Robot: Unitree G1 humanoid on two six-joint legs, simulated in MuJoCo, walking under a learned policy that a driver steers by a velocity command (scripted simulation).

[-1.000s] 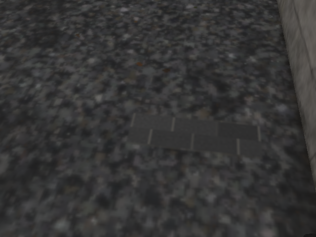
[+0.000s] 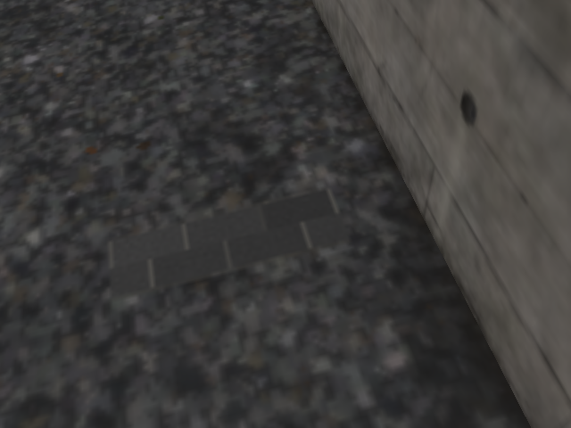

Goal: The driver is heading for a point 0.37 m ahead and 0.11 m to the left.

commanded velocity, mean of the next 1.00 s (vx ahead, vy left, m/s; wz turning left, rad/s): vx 0.40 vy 0.00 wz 0.33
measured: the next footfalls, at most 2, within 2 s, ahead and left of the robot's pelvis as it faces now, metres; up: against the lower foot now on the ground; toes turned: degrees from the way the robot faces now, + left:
left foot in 0.50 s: +0.34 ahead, +0.32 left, +0.00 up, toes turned +24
right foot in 1.02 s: +0.51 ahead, +0.16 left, +0.00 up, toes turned +24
